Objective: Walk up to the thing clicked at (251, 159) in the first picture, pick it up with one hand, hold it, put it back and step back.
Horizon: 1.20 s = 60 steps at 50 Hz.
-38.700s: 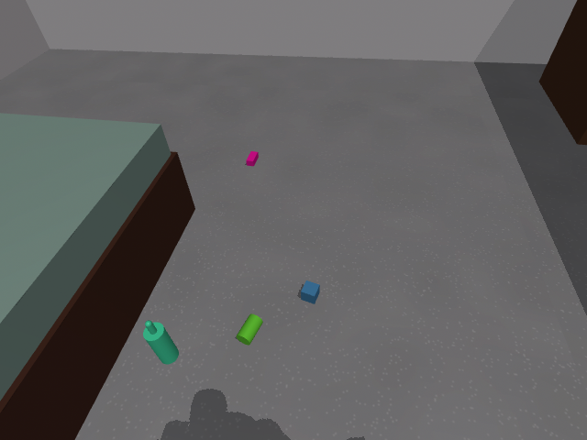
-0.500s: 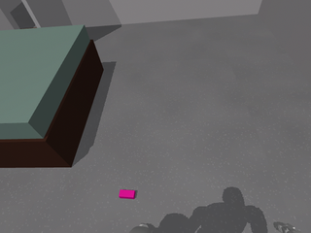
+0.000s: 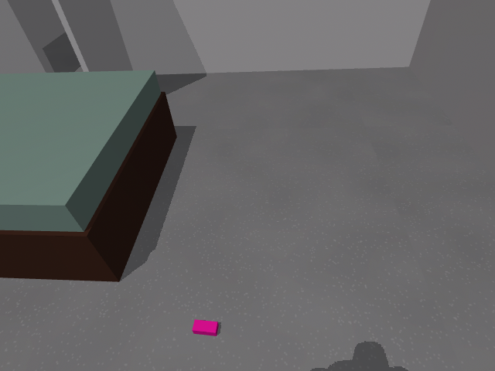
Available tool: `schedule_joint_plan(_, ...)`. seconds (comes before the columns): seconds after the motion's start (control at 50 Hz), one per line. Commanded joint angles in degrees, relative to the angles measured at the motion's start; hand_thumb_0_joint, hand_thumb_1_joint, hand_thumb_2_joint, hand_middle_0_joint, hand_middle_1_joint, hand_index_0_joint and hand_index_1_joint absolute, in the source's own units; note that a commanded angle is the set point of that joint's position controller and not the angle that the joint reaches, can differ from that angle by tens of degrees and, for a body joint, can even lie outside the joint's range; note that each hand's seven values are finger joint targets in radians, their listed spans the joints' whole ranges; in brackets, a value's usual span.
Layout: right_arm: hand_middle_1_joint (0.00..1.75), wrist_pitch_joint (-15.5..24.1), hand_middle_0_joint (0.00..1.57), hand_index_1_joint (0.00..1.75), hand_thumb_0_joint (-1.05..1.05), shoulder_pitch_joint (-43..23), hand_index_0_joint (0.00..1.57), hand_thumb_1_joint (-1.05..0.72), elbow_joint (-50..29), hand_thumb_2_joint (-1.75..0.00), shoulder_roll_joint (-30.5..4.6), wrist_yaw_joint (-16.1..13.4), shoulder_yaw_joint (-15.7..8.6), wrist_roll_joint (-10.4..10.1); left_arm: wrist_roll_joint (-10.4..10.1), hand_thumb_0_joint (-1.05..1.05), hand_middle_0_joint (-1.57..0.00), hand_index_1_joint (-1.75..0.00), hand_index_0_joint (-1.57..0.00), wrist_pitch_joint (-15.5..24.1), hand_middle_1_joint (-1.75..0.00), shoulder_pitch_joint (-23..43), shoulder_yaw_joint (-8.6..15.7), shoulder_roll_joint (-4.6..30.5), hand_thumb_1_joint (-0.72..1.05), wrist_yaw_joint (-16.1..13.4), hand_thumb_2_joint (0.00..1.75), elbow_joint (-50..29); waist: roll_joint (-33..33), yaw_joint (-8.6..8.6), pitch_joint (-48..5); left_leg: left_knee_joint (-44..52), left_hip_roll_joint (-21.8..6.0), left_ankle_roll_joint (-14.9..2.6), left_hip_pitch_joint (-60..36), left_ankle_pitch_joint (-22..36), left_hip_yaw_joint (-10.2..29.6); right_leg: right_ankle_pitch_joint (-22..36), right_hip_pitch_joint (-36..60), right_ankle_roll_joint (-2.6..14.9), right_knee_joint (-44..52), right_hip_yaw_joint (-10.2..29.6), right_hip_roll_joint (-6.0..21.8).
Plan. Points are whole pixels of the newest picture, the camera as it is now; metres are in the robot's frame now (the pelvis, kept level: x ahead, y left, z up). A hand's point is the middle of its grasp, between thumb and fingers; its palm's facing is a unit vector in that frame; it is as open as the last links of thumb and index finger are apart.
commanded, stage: walk up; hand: left
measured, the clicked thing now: (205, 327) +0.50 +0.24 -0.75
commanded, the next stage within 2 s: stand in 1.22 s
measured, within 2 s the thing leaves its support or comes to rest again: neither
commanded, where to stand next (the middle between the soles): +0.10 +0.02 m, yaw -1 degrees
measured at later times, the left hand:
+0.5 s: hand out of the picture +0.11 +0.27 -0.13, palm faces +0.01 -0.93 -0.37, open 7.4 cm
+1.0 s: hand out of the picture +0.10 +0.27 -0.14, palm faces +0.01 -0.94 -0.35, open 7.4 cm
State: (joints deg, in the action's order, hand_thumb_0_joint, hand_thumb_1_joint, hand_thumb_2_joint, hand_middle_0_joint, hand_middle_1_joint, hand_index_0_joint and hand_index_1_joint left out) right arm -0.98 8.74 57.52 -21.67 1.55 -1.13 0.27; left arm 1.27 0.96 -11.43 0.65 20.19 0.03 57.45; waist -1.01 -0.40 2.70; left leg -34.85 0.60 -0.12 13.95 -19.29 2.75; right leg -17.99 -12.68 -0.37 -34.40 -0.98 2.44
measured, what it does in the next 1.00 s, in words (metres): stands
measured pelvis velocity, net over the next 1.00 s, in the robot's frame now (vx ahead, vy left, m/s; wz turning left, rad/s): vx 0.03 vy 0.01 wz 0.02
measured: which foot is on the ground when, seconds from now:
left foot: down 0.00-1.00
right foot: down 0.00-1.00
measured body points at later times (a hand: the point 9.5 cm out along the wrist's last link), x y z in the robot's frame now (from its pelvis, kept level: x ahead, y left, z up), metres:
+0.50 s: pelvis +0.02 +0.00 +0.02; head +0.03 +0.00 +0.47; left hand +0.11 +0.31 -0.11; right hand +0.11 -0.30 -0.12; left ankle +0.03 +0.13 -0.73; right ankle +0.01 -0.13 -0.73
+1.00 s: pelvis +0.03 +0.01 +0.02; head +0.03 +0.00 +0.47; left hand +0.10 +0.31 -0.11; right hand +0.11 -0.29 -0.12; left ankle +0.03 +0.13 -0.73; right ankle +0.01 -0.13 -0.73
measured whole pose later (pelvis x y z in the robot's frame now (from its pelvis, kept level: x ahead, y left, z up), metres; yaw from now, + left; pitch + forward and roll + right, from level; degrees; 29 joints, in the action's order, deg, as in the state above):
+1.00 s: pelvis +0.03 +0.01 +0.02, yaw +1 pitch -2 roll +0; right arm -0.2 6.0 64.9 -20.1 0.8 -0.2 0.4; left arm 0.6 0.8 -4.9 0.9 20.1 0.1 65.7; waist -0.5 -0.1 2.9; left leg -20.3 0.7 0.3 7.0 -10.9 3.6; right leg -11.9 -4.9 -1.9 -19.3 -1.8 2.6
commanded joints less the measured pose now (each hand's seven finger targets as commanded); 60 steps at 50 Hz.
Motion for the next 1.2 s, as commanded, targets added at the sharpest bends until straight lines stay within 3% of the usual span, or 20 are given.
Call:
schedule_joint_plan(0.0, 0.30, 2.4, 0.20, 0.30, 0.00, -2.2, 0.20, -0.90, -1.8, -0.90, -12.4, -0.5, -2.8, 0.4, -0.8, 0.00, -0.20, -0.30, -0.20, 1.5, -0.30, 6.9, 3.2, 12.6, 0.90, -0.4, 0.90, -3.5, -0.2, 0.17, 4.8, 18.5, -9.2, -4.71, 3.4, -9.1, 14.9, -7.5, -6.6, 2.02, 7.8, 3.2, 0.4)
schedule_joint_plan(0.02, 0.30, 2.6, 0.20, 0.30, 0.00, -4.3, 0.20, -0.90, -2.4, -0.90, -12.7, -0.6, -2.5, 0.5, -0.8, 0.00, -0.20, -0.30, -0.20, 1.6, -0.30, 4.9, 3.3, 12.8, 0.90, -0.2, 0.90, -2.4, -0.3, -1.21, 2.8, 19.5, -10.4, -5.16, 5.4, -10.3, 16.0, -5.0, -1.7, 1.90, 7.5, 2.6, 0.0)
schedule_joint_plan(0.04, 0.30, 2.7, 0.20, 0.30, 0.00, -5.0, 0.20, -0.90, -2.5, -0.90, -12.3, -0.5, -2.0, 0.6, -0.9, 0.00, -0.20, -0.30, -0.20, 1.7, -0.30, 3.6, 3.4, 12.6, 0.90, -0.1, 0.90, -1.8, -0.2, -2.03, 1.4, 19.1, -9.4, -4.63, 6.6, -10.5, 13.8, -4.2, 1.7, 2.11, 9.4, 3.3, 0.6)
schedule_joint_plan(0.1, 0.30, 3.0, 0.20, 0.30, 0.00, -5.2, 0.20, -0.90, -1.3, -0.90, -11.3, -0.7, -1.6, 0.4, -0.9, 0.00, -0.20, -0.30, -0.20, 2.2, -0.30, 5.0, 3.2, 12.9, 0.90, -0.2, 0.90, -0.5, -2.1, -1.11, -0.5, 17.3, -6.5, -2.22, 3.8, -0.7, 8.8, 0.7, 4.9, 2.86, 12.7, 5.5, 2.7)
schedule_joint_plan(0.16, 0.30, 3.2, 0.20, 0.30, 0.00, -4.7, 0.20, -0.90, 0.0, -0.90, -11.3, -1.0, -1.4, 0.2, -1.3, 0.00, -0.20, -0.30, -0.20, 2.4, -0.30, 5.2, 2.8, 12.8, 0.90, -0.5, 0.90, 0.7, -3.2, -1.01, -4.5, 14.2, -6.7, -2.20, -1.7, 15.3, 6.8, 10.1, 6.7, 2.46, 13.5, 4.6, 3.6)
schedule_joint_plan(0.22, 0.30, 3.1, 0.20, 0.30, 0.00, -3.9, 0.20, -0.90, 1.0, -0.90, -11.1, -1.3, -1.4, -0.2, -1.4, 0.00, -0.20, -0.30, -0.20, 2.3, -0.30, 7.2, 2.5, 13.2, 0.90, -0.7, 0.90, 1.1, -1.7, -0.28, -6.1, 13.3, -6.4, -1.99, -4.1, 21.0, 5.3, 14.8, 7.9, 2.12, 13.6, 4.1, 4.3)
schedule_joint_plan(0.3, 0.30, 2.5, 0.20, 0.30, 0.00, -4.8, 0.20, -0.90, 1.5, -0.90, -11.1, -1.5, -1.7, -0.4, -1.1, 0.00, -0.20, -0.30, -0.20, 2.0, -0.30, 8.1, 2.2, 13.5, 0.90, -0.7, 0.90, 2.2, 0.5, 0.02, -5.2, 13.7, -6.2, -2.12, -4.6, 18.4, 4.8, 14.1, 7.7, 2.03, 15.2, 4.0, 4.8)
schedule_joint_plan(0.4, 0.30, 2.3, 0.20, 0.30, 0.00, -4.6, 0.20, -0.90, 2.7, -0.90, -10.9, -1.5, -1.9, -0.4, -1.0, 0.00, -0.20, -0.30, -0.20, 1.9, -0.30, 9.6, 2.2, 12.9, 0.90, -0.8, 0.90, 3.0, 2.3, 0.50, -5.8, 14.2, -6.3, -2.09, -5.4, 20.7, 4.4, 15.7, 9.0, 1.75, 15.9, 3.3, 4.9)
schedule_joint_plan(0.52, 0.30, 2.3, 0.20, 0.30, 0.00, -6.4, 0.20, -0.90, 3.3, -0.90, -10.7, -1.4, -1.6, -0.2, -1.0, 0.00, -0.20, -0.30, -0.20, 1.7, -0.30, 9.9, 2.1, 12.4, 0.90, -0.8, 0.90, 4.1, 0.8, -0.12, -4.0, 15.9, -6.4, -1.84, -5.8, 20.4, 4.9, 13.5, 8.0, 1.31, 16.7, 3.0, 4.7)
schedule_joint_plan(0.6, 0.30, 2.3, 0.20, 0.30, 0.00, -6.6, 0.20, -0.90, 3.4, -0.90, -10.9, -1.5, -1.6, -0.1, -0.8, 0.00, -0.20, -0.30, -0.20, 1.7, -0.30, 10.1, 2.4, 12.6, 0.90, -0.8, 0.90, 4.3, 0.5, 0.03, -5.6, 15.8, -6.5, -1.75, -6.8, 21.9, 4.3, 15.7, 9.3, 1.24, 16.8, 2.8, 5.0)
schedule_joint_plan(0.86, 0.30, 2.3, 0.20, 0.30, 0.00, -6.3, 0.20, -0.90, 3.9, -0.90, -10.5, -1.6, -1.5, 0.1, -0.6, 0.00, -0.20, -0.30, -0.20, 1.3, -0.30, 11.0, 2.4, 12.3, 0.90, -0.6, 0.90, 4.5, -0.1, 0.11, -4.0, 18.4, -6.1, -1.49, -4.7, 17.5, 4.9, 12.5, 10.0, 0.85, 17.4, 2.7, 4.7)
schedule_joint_plan(1.18, 0.30, 2.1, 0.20, 0.30, 0.00, -5.4, 0.20, -0.90, 3.8, -0.90, -10.2, -1.7, -1.4, 0.1, -0.5, 0.00, -0.20, -0.30, -0.20, 1.2, -0.30, 9.5, 2.8, 12.4, 0.90, -0.7, 0.90, 4.3, 1.4, 0.11, -5.0, 17.1, -5.8, -1.60, -5.8, 19.1, 4.7, 13.3, 10.4, 1.05, 17.6, 2.5, 4.9)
